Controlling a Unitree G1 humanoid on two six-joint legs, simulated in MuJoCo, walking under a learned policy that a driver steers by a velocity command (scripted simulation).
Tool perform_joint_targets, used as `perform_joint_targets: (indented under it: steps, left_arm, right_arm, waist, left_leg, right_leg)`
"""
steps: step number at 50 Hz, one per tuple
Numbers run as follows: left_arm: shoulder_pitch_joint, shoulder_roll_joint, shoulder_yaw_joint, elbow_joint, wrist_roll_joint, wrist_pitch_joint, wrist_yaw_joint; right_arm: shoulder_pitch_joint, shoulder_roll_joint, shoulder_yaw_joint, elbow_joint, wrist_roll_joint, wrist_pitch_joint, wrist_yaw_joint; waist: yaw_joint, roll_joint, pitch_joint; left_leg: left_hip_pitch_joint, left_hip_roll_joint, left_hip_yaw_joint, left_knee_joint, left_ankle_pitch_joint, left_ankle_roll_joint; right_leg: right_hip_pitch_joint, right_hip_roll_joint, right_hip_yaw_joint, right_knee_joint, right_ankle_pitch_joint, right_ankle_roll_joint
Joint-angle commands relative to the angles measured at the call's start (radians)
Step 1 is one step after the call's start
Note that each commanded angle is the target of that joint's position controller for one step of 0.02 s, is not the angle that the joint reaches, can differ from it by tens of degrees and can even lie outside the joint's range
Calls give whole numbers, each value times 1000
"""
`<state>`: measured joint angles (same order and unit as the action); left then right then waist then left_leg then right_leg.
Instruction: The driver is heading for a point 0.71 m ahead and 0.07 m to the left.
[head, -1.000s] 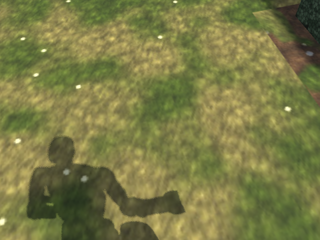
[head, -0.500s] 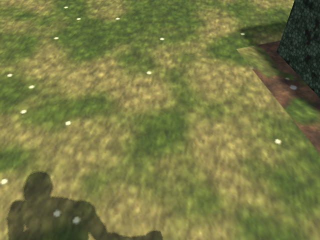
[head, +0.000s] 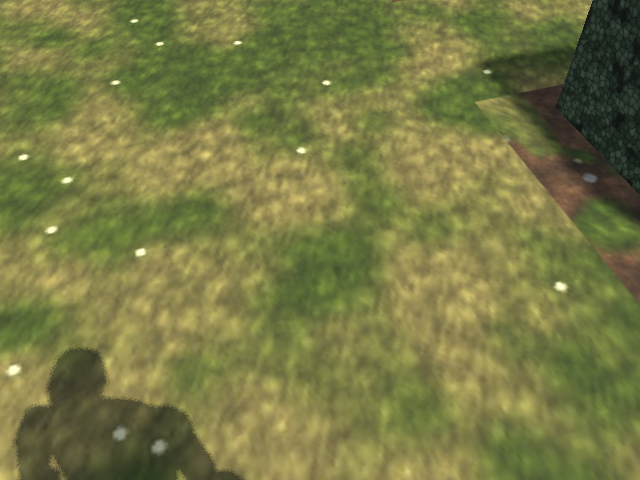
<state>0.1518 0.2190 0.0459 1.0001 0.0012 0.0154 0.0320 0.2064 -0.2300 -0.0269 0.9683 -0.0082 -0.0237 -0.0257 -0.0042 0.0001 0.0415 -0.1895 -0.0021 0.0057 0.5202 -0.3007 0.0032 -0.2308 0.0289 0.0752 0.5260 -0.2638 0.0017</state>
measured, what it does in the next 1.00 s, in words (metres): stands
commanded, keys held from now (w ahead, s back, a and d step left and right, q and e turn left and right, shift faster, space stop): no key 0.16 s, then w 0.02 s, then no key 0.82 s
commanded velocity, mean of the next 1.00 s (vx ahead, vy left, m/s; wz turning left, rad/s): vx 0.01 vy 0.00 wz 0.00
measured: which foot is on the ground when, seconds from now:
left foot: down 0.00-1.00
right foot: down 0.00-1.00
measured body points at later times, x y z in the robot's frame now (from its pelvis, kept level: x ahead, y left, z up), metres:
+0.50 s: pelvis +0.00 +0.01 +0.00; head +0.01 +0.01 +0.45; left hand +0.04 +0.26 -0.15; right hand +0.03 -0.23 -0.15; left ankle -0.01 +0.12 -0.74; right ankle +0.01 -0.12 -0.74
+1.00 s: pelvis +0.00 +0.02 +0.00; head +0.01 +0.02 +0.45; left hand +0.02 +0.26 -0.16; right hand +0.01 -0.22 -0.15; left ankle -0.01 +0.12 -0.74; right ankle +0.01 -0.12 -0.74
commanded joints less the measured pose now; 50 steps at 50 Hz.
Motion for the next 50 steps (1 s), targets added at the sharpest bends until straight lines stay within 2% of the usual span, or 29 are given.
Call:
perform_joint_targets:
  steps: [1,8,9,11,15,19,32,50]
  left_arm:
    - [-5,107,18,-15,0,-9,4]
    - [5,102,13,33,0,-9,7]
    - [24,92,10,47,0,-8,7]
    - [11,88,6,51,0,-9,9]
    - [29,94,3,73,1,-19,7]
    - [41,88,-2,88,-3,-17,7]
    - [72,76,-10,112,-3,-8,14]
    - [113,64,-16,121,-3,-11,20]
  right_arm:
    - [16,-104,-18,-23,0,-9,-4]
    - [41,-96,-12,10,1,-9,-6]
    - [62,-91,-10,23,1,-7,-7]
    - [46,-87,-7,24,1,-7,-9]
    - [75,-84,-4,41,2,-15,-8]
    - [92,-73,1,53,4,-11,-5]
    - [122,-58,7,77,5,-7,-4]
    - [149,-46,7,89,6,-5,-5]
  waist:
    - [2,0,-26]
    - [4,0,-14]
    - [4,6,-34]
    - [8,11,24]
    - [4,-5,1]
    - [3,-1,-12]
    - [5,4,1]
    - [3,5,14]
  left_leg:
    - [-49,39,-38,-107,110,16]
    - [-53,35,-37,-122,91,20]
    - [-46,28,-32,-134,-17,25]
    - [-87,33,-46,-152,-60,28]
    - [-54,25,-30,-124,84,23]
    - [-36,24,-29,-116,131,25]
    - [-39,25,-34,-129,148,30]
    - [-44,26,-43,-147,125,39]
  right_leg:
    - [43,-44,37,-79,176,-35]
    - [39,-40,27,-91,156,-29]
    - [44,-26,12,-91,53,-30]
    - [15,-25,13,-97,36,-27]
    - [30,-35,17,-91,160,-26]
    - [36,-34,13,-88,184,-24]
    - [37,-35,5,-95,182,-15]
    - [25,-37,-3,-104,155,-4]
